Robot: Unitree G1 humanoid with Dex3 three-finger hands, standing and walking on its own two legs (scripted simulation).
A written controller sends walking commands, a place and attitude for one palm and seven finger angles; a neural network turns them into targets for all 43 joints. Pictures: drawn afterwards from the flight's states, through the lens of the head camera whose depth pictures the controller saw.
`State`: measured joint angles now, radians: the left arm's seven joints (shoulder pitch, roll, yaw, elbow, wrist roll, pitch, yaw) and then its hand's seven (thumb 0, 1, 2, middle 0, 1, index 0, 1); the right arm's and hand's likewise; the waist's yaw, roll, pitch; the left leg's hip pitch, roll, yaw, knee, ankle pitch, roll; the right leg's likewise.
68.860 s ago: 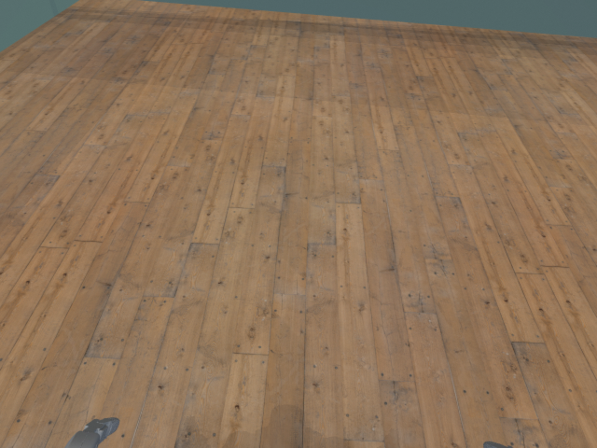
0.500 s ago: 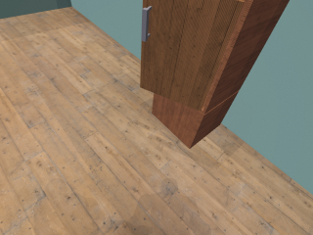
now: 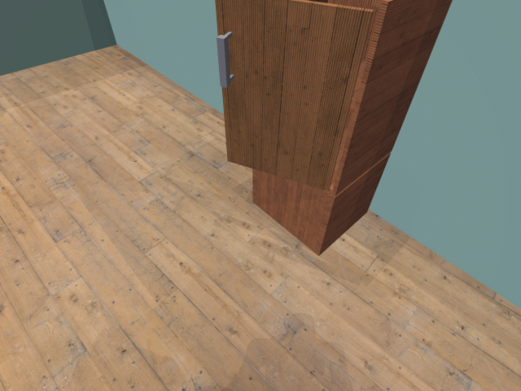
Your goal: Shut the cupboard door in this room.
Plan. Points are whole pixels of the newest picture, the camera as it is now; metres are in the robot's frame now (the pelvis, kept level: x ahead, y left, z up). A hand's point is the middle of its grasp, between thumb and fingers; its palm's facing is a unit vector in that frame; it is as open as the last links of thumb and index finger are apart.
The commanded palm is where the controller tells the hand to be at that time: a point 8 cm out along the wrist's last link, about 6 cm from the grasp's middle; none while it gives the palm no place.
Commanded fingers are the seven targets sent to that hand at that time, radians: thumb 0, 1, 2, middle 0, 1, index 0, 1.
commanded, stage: let the arm hang, fingers relaxed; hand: left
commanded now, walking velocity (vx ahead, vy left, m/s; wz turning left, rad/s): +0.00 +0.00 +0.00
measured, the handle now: (227, 59) +0.96 +0.14 +0.08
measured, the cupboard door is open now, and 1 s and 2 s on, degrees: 24 24 24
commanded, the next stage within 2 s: look to check the result in 0.12 s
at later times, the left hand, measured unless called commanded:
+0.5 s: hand out of the picture +0.00 +0.15 -0.18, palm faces +0.03 -0.98 -0.20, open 7.3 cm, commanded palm none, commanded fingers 0.00 0.90 0.90 -0.20 -0.30 -0.20 -0.30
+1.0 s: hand out of the picture +0.02 +0.14 -0.19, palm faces +0.12 -0.97 -0.20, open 7.3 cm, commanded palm none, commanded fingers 0.00 0.90 0.90 -0.20 -0.30 -0.20 -0.30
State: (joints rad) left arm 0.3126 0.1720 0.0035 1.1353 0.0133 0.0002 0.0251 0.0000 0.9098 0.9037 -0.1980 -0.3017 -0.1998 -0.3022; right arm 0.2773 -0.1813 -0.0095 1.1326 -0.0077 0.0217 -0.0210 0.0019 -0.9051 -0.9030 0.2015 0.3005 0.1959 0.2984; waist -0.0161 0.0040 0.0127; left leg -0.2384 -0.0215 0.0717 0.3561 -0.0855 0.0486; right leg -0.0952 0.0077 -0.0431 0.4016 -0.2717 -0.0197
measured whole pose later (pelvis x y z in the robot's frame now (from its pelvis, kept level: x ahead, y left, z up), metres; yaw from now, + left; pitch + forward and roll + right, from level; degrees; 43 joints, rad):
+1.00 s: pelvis +0.04 -0.03 -0.01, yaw +5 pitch -2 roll -1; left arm 0.29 0.14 0.04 1.09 0.02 0.01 0.05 0.00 0.91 0.90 -0.20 -0.30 -0.20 -0.30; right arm 0.27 -0.15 -0.02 1.11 -0.01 0.05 -0.03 0.00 -0.91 -0.90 0.20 0.30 0.19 0.30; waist -0.02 0.00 0.07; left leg -0.32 0.01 0.02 0.66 -0.31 0.00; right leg -0.05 0.04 -0.13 0.47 -0.39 -0.06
